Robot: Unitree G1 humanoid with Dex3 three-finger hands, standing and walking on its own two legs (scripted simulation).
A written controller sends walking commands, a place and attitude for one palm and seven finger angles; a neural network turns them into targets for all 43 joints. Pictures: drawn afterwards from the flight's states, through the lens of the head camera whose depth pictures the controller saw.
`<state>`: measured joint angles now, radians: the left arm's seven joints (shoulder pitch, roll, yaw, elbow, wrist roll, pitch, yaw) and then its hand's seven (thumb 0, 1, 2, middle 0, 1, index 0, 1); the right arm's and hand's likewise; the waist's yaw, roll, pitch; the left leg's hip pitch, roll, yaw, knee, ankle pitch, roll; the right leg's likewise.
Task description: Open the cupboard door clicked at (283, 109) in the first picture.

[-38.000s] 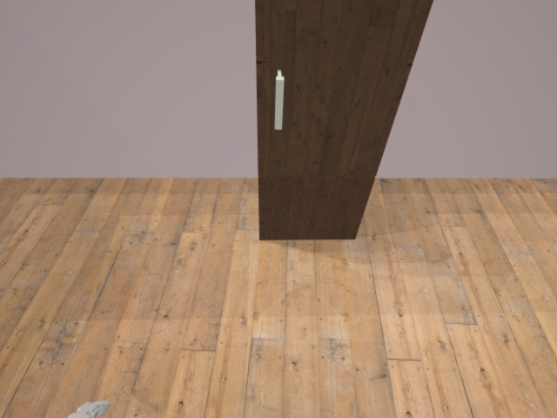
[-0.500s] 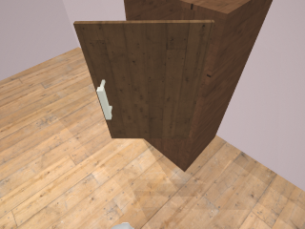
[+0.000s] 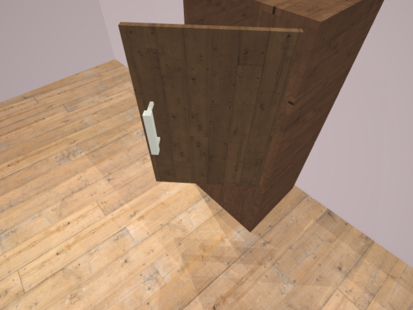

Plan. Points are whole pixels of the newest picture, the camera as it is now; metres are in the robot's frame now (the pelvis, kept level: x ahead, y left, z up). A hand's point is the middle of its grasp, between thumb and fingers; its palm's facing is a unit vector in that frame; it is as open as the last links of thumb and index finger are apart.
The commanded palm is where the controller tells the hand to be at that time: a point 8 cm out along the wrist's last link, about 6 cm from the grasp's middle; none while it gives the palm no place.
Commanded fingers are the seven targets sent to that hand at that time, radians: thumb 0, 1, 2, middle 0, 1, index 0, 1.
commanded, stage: come to a stop and stand still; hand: left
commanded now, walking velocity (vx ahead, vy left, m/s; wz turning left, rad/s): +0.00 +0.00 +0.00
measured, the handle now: (153, 129) +0.59 +0.19 -0.03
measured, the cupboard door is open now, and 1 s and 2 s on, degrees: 43 43 43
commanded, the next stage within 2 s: look again from close up in 0.12 s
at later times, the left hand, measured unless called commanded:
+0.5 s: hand out of the picture +0.05 +0.17 -0.17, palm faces +0.00 -0.98 -0.20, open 7.3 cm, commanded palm none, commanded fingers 0.00 0.90 0.90 -0.20 -0.30 -0.20 -0.30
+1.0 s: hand (121, 267) +0.21 +0.19 -0.05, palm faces +0.27 -0.95 -0.14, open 7.5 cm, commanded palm +0.14 +0.23 -0.06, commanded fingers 0.00 0.69 0.81 -0.22 -0.44 -0.22 -0.44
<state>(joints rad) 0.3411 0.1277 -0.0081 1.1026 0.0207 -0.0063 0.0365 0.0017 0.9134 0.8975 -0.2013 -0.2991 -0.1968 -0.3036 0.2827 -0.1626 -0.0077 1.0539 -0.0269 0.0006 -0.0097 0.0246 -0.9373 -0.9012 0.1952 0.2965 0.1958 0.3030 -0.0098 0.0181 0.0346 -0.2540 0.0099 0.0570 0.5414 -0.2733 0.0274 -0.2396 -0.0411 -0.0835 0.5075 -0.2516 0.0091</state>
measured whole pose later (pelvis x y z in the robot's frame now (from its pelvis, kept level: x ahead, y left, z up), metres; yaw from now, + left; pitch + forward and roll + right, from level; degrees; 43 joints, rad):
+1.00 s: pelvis +0.03 -0.01 +0.00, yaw +1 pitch +1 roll +1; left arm 0.39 0.16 0.08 0.26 -0.15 -0.09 0.07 0.01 0.87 0.88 -0.20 -0.33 -0.20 -0.33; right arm 0.28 -0.21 -0.01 0.87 0.02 -0.22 -0.06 0.01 -0.91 -0.90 0.20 0.30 0.20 0.30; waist -0.01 0.01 -0.02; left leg -0.24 0.00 0.04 0.52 -0.30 0.01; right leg -0.24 -0.06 -0.10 0.55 -0.32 0.00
